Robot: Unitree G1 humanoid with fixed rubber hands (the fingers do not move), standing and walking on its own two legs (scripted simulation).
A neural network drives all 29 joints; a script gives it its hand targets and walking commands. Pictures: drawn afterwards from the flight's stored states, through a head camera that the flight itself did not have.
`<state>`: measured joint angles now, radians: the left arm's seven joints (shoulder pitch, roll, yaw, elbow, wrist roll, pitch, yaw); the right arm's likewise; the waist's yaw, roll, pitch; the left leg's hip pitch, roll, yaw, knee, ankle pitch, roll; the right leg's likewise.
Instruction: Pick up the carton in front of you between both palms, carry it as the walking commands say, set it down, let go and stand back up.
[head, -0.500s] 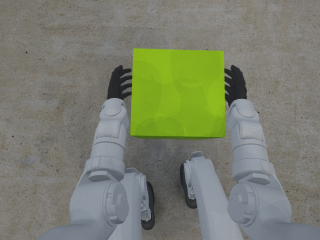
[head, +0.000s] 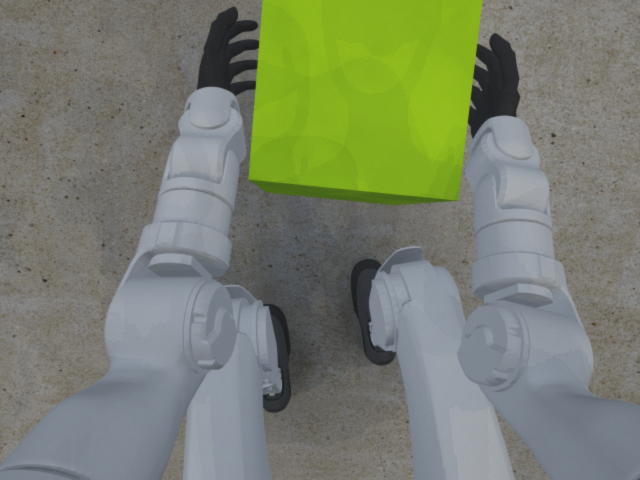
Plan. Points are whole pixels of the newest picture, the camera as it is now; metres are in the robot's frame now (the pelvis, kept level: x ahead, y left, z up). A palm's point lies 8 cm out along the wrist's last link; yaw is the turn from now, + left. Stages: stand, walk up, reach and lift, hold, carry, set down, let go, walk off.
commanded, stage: set down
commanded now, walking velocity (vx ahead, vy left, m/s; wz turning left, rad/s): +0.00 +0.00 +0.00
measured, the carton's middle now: (347, 118) +0.49 -0.10 -0.20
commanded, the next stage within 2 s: none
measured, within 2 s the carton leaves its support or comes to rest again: rests again in 1.12 s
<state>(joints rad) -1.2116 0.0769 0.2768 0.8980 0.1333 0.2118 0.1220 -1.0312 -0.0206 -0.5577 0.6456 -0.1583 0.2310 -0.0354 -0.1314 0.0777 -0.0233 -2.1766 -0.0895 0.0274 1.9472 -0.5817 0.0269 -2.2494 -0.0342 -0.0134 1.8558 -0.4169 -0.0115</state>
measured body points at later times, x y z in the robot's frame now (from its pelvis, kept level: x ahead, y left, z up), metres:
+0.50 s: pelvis +0.00 +0.00 -0.06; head +0.35 -0.02 +0.22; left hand +0.55 +0.02 -0.23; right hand +0.47 -0.27 -0.21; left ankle +0.09 +0.10 -0.41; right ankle +0.14 -0.12 -0.41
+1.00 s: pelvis -0.01 +0.01 -0.07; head +0.35 -0.01 +0.20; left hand +0.55 +0.02 -0.25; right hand +0.47 -0.28 -0.23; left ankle +0.09 +0.10 -0.41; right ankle +0.14 -0.12 -0.41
